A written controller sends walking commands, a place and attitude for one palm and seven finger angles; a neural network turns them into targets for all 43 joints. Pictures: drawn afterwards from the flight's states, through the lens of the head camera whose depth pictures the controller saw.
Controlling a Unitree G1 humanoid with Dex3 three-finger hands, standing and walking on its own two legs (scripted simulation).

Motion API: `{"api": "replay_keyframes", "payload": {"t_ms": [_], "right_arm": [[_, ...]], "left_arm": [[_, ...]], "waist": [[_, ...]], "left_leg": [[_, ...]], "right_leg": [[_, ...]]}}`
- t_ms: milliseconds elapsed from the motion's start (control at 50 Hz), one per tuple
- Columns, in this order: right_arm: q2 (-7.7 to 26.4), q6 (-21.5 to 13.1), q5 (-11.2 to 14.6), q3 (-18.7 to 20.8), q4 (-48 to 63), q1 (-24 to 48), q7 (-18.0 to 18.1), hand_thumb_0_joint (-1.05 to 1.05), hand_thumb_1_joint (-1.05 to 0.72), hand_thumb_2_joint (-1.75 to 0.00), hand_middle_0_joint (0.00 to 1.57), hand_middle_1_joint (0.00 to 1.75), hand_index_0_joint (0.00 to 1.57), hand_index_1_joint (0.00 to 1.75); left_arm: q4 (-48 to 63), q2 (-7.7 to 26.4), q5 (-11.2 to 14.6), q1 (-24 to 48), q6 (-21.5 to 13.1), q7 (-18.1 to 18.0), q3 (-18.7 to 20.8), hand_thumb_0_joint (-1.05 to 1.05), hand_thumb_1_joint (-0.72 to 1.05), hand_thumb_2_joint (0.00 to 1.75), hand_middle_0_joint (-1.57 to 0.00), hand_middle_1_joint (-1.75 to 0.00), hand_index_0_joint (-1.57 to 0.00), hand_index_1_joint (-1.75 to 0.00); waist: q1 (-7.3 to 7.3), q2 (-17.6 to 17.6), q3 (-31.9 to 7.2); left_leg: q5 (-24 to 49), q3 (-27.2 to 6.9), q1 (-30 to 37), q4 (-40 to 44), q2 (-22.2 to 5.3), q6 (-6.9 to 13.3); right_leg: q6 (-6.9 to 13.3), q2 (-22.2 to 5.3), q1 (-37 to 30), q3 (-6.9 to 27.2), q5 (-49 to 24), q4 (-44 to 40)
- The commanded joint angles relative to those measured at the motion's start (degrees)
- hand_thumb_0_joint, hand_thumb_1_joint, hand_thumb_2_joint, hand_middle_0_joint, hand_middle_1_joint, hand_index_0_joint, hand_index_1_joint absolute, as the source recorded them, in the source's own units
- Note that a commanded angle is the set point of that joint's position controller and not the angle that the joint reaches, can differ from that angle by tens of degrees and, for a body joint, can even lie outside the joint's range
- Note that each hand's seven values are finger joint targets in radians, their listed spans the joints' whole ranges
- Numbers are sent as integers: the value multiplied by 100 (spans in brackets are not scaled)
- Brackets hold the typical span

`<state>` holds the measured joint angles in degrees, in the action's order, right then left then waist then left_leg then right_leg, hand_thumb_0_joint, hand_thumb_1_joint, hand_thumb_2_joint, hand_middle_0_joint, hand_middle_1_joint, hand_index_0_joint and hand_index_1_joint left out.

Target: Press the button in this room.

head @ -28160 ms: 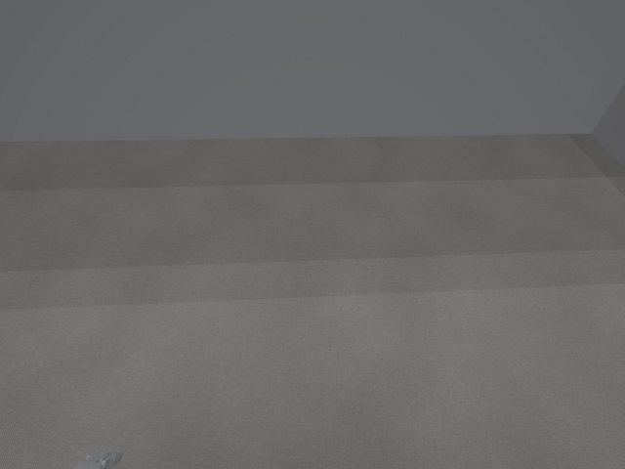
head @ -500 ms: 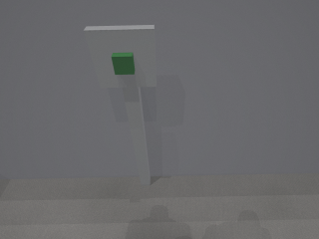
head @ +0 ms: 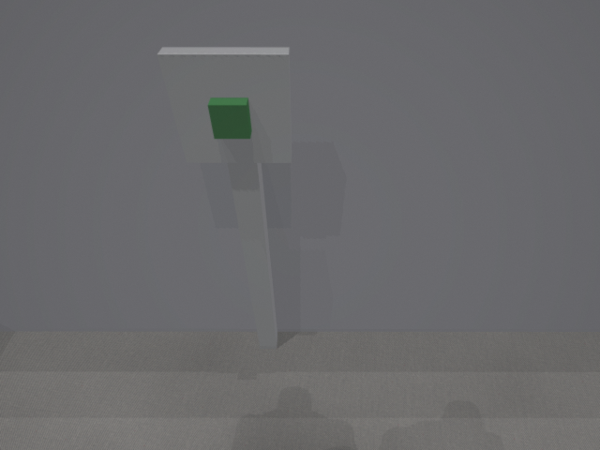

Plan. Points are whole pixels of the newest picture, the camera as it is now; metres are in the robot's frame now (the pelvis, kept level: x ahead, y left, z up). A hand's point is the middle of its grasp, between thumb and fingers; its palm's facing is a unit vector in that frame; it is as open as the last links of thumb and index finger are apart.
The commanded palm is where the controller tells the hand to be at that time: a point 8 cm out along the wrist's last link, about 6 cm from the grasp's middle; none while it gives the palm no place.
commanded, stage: look again from close up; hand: left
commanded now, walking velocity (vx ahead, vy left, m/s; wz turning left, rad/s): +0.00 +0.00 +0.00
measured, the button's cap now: (231, 117) +0.58 +0.15 +0.17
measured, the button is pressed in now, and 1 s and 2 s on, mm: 0 0 0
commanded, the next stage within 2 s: shuffle to correct the standing spot in 0.38 s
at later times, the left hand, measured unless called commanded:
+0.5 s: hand out of the picture +0.03 +0.14 -0.17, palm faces +0.03 -0.98 -0.18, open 7.3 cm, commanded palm none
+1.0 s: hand out of the picture +0.11 +0.12 -0.17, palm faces +0.04 -0.98 -0.20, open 7.3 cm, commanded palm none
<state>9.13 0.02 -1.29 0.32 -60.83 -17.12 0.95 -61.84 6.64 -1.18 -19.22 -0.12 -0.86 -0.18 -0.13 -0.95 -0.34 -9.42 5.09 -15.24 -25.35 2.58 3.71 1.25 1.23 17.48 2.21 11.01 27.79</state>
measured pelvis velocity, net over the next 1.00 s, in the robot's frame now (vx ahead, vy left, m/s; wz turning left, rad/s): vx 0.12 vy -0.06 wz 0.00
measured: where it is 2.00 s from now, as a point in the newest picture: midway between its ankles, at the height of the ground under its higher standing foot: outside the picture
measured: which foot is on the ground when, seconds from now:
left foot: down 0.00-1.00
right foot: down 0.00-1.00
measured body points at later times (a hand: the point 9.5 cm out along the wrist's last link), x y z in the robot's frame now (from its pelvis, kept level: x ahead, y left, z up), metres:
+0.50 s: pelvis +0.04 -0.02 +0.00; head +0.04 -0.03 +0.45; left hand +0.03 +0.19 -0.15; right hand +0.02 -0.24 -0.16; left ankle +0.06 +0.07 -0.74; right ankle +0.07 -0.11 -0.74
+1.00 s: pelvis +0.12 -0.06 +0.00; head +0.15 -0.06 +0.45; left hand +0.11 +0.17 -0.16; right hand +0.15 -0.28 -0.15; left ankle +0.06 +0.07 -0.73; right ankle +0.08 -0.11 -0.73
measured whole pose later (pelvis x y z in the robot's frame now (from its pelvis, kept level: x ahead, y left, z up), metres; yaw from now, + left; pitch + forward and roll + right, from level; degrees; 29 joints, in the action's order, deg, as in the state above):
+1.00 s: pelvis +0.12 -0.06 +0.00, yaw +0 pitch +2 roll +1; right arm 8.5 -0.3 -0.3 0.7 -60.1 -13.3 3.4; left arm -61.4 8.5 -0.5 -17.3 -0.9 -2.7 0.8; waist 0.4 1.1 1.7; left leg -17.0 4.0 -10.3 -28.1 -1.6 -1.0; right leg 4.3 5.5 12.0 1.3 16.5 28.8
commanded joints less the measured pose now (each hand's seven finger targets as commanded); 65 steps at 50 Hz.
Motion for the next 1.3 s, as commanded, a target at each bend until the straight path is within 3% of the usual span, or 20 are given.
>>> {"api": "replay_keyframes", "payload": {"t_ms": [0, 200, 460, 560, 640, 700, 740, 780, 820, 860, 920, 960, 1100, 1140, 1160, 1180, 1200, 1220, 1240, 1280], "right_arm": [[621, -94, 9, 139, 225, -266, 45, 0, -90, -90, 20, 30, 20, 30], [545, -88, 10, 130, 164, -406, 44, 0, -90, -90, 20, 30, 20, 30], [442, -174, 29, 48, 12, -574, 74, 0, -90, -90, 20, 30, 20, 30], [542, -196, -9, 78, 2, -559, 74, 0, -90, -90, 20, 30, 20, 30], [614, -226, -7, 133, 53, -473, 82, 0, -90, -90, 20, 30, 20, 30], [655, -288, 7, 168, 87, -442, 107, 0, -90, -90, 20, 30, 20, 30], [568, -327, 24, 150, 92, -408, 130, 0, -90, -90, 20, 30, 20, 30], [364, -347, 48, 63, 64, -440, 175, 0, -90, -90, 20, 30, 20, 30], [278, -256, 106, 43, 42, -447, 222, 0, -90, -90, 20, 30, 20, 30], [279, -158, 152, 70, 78, -370, 250, 0, -90, -90, 20, 30, 20, 30], [405, -60, 119, 147, 120, -394, 290, 0, -90, -90, 20, 30, 20, 30], [506, -5, 96, 209, 208, -376, 293, 0, -90, -90, 20, 30, 20, 30], [536, 48, 70, 249, 535, 8, 189, 0, -90, -90, 20, 30, 20, 30], [580, 27, 77, 231, 525, 22, 196, 0, -90, -90, 20, 30, 20, 30], [933, -26, 164, 375, 965, 475, 142, 0, -90, -90, 20, 30, 20, 30], [552, 17, 154, 312, 1156, 328, 92, 0, -90, -90, 20, 30, 20, 30], [552, -10, 159, 288, 1290, 618, 80, 0, -90, -90, 20, 30, 20, 30], [476, -11, 153, 267, 1342, 645, 50, 0, -90, -90, 20, 30, 20, 30], [417, -8, 142, 263, 1334, 573, 26, 0, -90, -90, 20, 30, 20, 30], [675, -38, 115, 307, 1188, 195, 21, 0, -90, -90, 20, 30, 20, 30]], "left_arm": [[221, 585, -19, -286, -81, -52, 125, 0, 90, 90, -20, -30, -20, -30], [199, 634, -5, -256, -100, -55, 118, 0, 90, 90, -20, -30, -20, -30], [146, 606, 37, -241, -158, -79, 90, 0, 90, 90, -20, -30, -20, -30], [139, 591, 10, -321, -152, -23, 130, 0, 90, 90, -20, -30, -20, -30], [179, 545, -17, -412, -166, 34, 165, 0, 90, 90, -20, -30, -20, -30], [189, 536, -23, -516, -209, 53, 187, 0, 90, 90, -20, -30, -20, -30], [155, 567, -20, -603, -245, 44, 208, 0, 90, 90, -20, -30, -20, -30], [59, 720, 15, -744, -292, -48, 228, 0, 90, 90, -20, -30, -20, -30], [-6, 872, 70, -735, -318, -172, 218, 0, 90, 90, -20, -30, -20, -30], [68, 983, 73, -634, -247, -264, 232, 0, 90, 90, -20, -30, -20, -30], [219, 1081, 62, -455, -146, -294, 286, 0, 90, 90, -20, -30, -20, -30], [318, 1155, 46, -342, -98, -287, 332, 0, 90, 90, -20, -30, -20, -30], [570, 1127, 9, 12, -31, -232, 287, 0, 90, 90, -20, -30, -20, -30], [572, 1109, 22, 10, -72, -255, 287, 0, 90, 90, -20, -30, -20, -30], [544, 1233, 53, -344, -206, -488, 367, 0, 90, 90, -20, -30, -20, -30], [889, 1589, -12, -291, -228, -460, 430, 0, 90, 90, -20, -30, -20, -30], [888, 1357, -48, -448, -241, -447, 384, 0, 90, 90, -20, -30, -20, -30], [975, 1336, -35, -203, -252, -404, 336, 0, 90, 90, -20, -30, -20, -30], [1128, 1441, -44, 143, -247, -361, 309, 0, 90, 90, -20, -30, -20, -30], [1285, 1600, 0, 663, -247, -300, 268, 0, 90, 90, -20, -30, -20, -30]], "waist": [[-18, 34, 580], [-62, 175, 573], [-31, 124, 480], [-17, 113, 497], [10, -107, 691], [29, 70, 523], [58, 264, 380], [35, 649, 85], [-27, 723, -37], [-21, 580, -103], [-19, 17, -187], [-26, -42, -342], [5, 315, -260], [19, 587, -411], [61, 381, -462], [103, 987, -717], [270, 700, -786], [155, 135, -854], [-8, 114, -667], [-259, 422, -431]], "left_leg": [[-2077, -1215, -408, 1106, -867, -79], [-1812, -1082, -269, 841, -752, -113], [-1085, -1005, -147, 838, -784, -138], [-1824, -1059, -111, 820, -921, -56], [-1980, -1241, -118, 948, -1157, 69], [-1290, -1141, 70, 681, -1211, 120], [-402, -799, 83, 178, -1039, 56], [436, -242, -58, -512, -645, -211], [132, -212, -213, -488, -540, -405], [-293, -211, -254, -264, -518, -441], [1308, -151, 365, -273, -622, -375], [1802, -172, 638, -449, -738, -345], [968, -320, 585, -356, -730, -318], [1069, -309, 583, -315, -741, -310], [-267, 269, 332, -1174, -649, -468], [-1439, -320, -847, -1731, -366, -268], [-1681, -607, -1099, -2060, -431, -213], [-1666, -702, -943, -1888, -440, -213], [-1492, -626, -617, -1427, -387, -250], [-627, -540, 404, -362, -309, -238]], "right_leg": [[194, -400, 198, 657, 1266, -623], [204, -493, 350, 837, 1594, -916], [234, -534, -80, 800, 778, -900], [309, -399, -32, 716, 1349, -646], [360, -296, 123, 546, 1108, -299], [384, -323, -13, 549, 476, -167], [423, -469, -336, 774, -359, -270], [362, -840, -1102, 1157, -2906, -362], [130, -1073, -1678, 1113, -5742, -143], [55, -1153, -1904, 1062, -6480, 56], [-89, -965, -1576, 912, -5919, 244], [-4, -925, -1324, 839, -5319, 346], [130, -976, -1023, 1032, -3778, -58], [20, -932, -1319, 1028, -4257, -58], [-508, -1157, -1313, 1249, -6612, -67], [-227, -1477, -2270, 1710, -6698, 268], [369, -1642, -2277, 1852, -6131, 268], [823, -1676, -2082, 1739, -5042, 192], [946, -1487, -1560, 1488, -4329, 114], [689, -1091, -621, 1140, -2759, 8]]}}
